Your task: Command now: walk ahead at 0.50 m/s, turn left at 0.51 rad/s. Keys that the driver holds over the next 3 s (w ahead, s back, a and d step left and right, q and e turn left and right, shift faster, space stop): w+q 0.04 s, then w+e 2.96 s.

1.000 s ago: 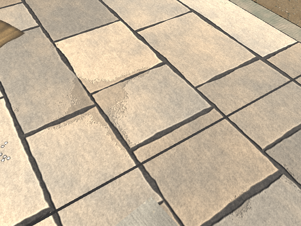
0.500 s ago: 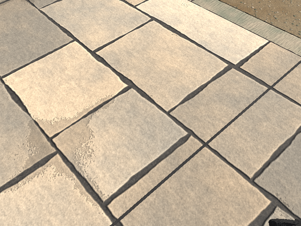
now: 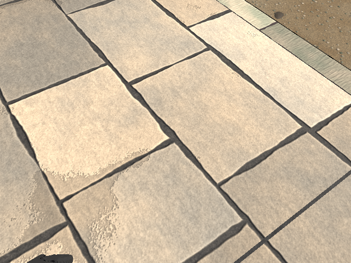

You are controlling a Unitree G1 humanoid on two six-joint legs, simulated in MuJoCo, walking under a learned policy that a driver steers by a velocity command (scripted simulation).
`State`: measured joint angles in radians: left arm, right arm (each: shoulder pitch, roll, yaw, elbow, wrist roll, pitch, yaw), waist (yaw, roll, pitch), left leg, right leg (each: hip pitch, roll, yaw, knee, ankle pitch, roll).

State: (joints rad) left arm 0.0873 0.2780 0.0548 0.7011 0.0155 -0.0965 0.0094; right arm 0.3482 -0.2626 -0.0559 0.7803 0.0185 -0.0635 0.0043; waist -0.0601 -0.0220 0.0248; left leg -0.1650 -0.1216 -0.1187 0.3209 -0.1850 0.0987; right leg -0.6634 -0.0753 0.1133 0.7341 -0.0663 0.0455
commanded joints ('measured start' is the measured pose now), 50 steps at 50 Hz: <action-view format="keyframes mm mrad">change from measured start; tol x32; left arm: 1 -103 48 8 -86 -9 -19 -8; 35 392 60 4 -47 -51 32 6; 50 -9 47 6 -133 -37 54 -51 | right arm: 1 22 -173 -47 -59 8 -1 -18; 29 -371 -104 -7 -213 -11 -60 11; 35 56 -254 -73 -127 -22 -47 -4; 50 -86 -190 -55 -42 -13 -37 -7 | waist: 1 -10 107 -37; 12 128 -271 -381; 32 48 -95 -71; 35 -13 351 -357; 50 -4 80 27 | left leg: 1 -71 200 -167 -72 211 110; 10 78 223 -122 389 580 32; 12 -500 29 3 929 -351 -79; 13 -620 98 -34 982 -327 -67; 32 -67 113 47 86 125 -85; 35 551 571 -635 27 -167 175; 40 69 387 -177 -111 -13 81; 50 84 364 180 -163 254 59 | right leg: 1 133 74 -58 -150 152 12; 9 315 99 -112 -315 30 -127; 12 1047 -292 646 -390 -127 -437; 17 569 -105 333 -508 -26 -311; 31 489 -45 327 -365 -18 -219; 37 -158 46 35 527 -394 -56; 50 7 -21 -91 13 95 -50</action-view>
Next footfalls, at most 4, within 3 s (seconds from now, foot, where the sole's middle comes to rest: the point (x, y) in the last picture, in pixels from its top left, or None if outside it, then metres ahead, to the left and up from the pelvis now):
0.20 right None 0.29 -0.13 -0.78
0.66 left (150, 242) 0.54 0.07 -0.78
1.16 right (234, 198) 0.72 -0.28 -0.78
1.64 left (220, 134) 1.06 -0.27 -0.78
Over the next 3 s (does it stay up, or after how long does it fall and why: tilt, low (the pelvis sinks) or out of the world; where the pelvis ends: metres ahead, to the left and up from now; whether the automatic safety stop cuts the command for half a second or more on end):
stays up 1.17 -0.89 -0.01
